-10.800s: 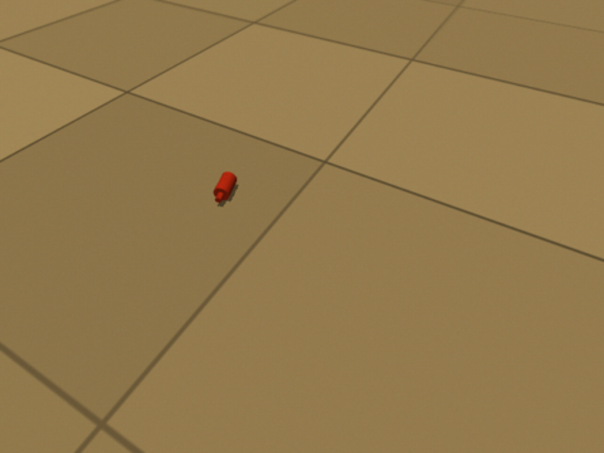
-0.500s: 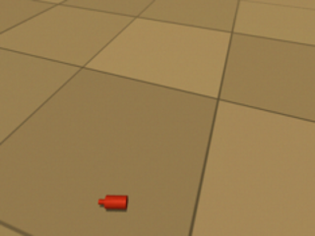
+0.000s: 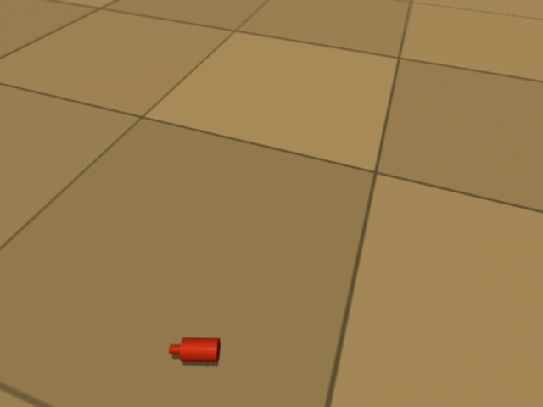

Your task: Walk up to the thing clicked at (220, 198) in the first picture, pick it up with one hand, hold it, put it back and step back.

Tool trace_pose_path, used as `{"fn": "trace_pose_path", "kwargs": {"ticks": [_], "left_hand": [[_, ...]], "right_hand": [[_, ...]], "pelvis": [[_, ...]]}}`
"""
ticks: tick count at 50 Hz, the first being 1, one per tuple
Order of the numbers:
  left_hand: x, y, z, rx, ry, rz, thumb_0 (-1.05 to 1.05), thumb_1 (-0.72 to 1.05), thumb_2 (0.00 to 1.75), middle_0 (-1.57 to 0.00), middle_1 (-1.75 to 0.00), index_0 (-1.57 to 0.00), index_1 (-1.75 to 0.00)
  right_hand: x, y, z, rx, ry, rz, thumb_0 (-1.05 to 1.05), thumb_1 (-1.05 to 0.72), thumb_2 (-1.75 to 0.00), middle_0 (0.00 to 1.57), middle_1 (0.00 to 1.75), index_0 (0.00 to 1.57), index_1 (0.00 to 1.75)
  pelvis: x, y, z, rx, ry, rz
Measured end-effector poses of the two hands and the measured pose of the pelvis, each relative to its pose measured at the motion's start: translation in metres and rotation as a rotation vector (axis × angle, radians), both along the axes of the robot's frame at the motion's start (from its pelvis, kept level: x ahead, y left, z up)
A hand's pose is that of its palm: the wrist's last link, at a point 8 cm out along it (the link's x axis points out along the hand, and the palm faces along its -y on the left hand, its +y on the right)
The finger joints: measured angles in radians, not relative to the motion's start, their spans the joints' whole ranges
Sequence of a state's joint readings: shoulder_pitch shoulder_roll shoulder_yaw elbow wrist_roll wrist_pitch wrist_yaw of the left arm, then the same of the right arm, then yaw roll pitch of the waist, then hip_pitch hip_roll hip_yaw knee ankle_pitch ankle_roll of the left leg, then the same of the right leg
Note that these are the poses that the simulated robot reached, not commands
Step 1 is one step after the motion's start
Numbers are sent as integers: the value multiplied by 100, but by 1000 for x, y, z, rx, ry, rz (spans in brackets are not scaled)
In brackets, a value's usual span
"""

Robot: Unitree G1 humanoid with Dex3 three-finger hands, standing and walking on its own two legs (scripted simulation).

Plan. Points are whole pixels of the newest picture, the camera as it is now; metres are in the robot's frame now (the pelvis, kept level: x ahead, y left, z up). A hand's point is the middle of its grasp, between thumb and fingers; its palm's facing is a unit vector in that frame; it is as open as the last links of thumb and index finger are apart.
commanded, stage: stand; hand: left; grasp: from above
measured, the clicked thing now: (194, 349) +0.45 +0.27 -0.74
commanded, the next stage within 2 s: rise first in 0.66 s
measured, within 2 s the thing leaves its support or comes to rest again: neither
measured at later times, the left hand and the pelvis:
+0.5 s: hand out of the picture +0.05 +0.26 -0.16, palm faces -0.02 -0.94 -0.35, open 7.4 cm; pelvis -0.01 +0.00 +0.00, yaw +0 degrees
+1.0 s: hand out of the picture +0.14 +0.25 -0.17, palm faces +0.01 -0.94 -0.34, open 8.9 cm; pelvis -0.03 -0.01 -0.02, yaw -1 degrees
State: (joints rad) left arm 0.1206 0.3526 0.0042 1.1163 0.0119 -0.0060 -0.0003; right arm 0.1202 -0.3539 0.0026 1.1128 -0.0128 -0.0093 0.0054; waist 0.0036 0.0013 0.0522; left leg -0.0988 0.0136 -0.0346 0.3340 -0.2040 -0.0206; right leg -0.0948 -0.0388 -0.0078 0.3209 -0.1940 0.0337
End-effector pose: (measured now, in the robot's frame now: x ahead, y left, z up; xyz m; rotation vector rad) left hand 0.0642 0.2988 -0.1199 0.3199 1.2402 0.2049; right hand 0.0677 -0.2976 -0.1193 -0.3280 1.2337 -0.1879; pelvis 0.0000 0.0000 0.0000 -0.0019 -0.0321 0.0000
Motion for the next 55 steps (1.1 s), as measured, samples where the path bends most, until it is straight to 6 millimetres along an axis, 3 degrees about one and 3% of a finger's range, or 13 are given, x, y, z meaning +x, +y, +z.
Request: {"fn": "trace_pose_path", "kwargs": {"ticks": [39,44,50,55], "left_hand": [[-22,1,1,3,22,3,0,90,89,-20,-30,-20,-30],[12,-5,-3,-9,-95,31,1,81,90,-20,-41,-19,-40],[64,-3,-14,-5,-151,-25,1,50,91,-16,-69,-17,-68],[72,-3,-18,15,-112,-72,0,17,92,-13,-88,-14,-86]], "right_hand": [[-22,0,-3,8,16,-8,1,-90,-90,21,30,20,30],[-11,11,-4,18,-101,-7,1,-92,-90,20,30,20,30],[-5,27,-12,49,-181,-20,1,-92,-90,20,30,20,30],[0,37,-16,77,-227,-38,1,-91,-90,21,30,20,30]], "pelvis": [[-13,0,0,3,-10,-4],[-23,-2,-8,0,48,3],[-30,-5,-24,-2,132,-9],[-26,-3,-31,-6,163,-16]]}}
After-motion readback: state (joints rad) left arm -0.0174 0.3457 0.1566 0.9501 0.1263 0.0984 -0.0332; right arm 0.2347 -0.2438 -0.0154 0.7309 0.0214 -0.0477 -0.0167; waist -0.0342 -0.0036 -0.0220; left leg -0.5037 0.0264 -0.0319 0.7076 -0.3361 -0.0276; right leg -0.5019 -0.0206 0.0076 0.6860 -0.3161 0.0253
